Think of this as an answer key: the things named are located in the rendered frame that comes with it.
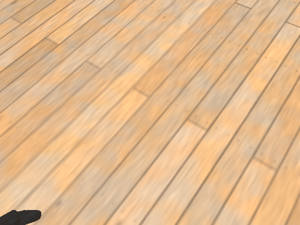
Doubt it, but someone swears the left robot hand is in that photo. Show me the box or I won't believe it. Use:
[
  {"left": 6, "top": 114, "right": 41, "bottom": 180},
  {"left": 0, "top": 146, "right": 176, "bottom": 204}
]
[{"left": 0, "top": 210, "right": 41, "bottom": 225}]

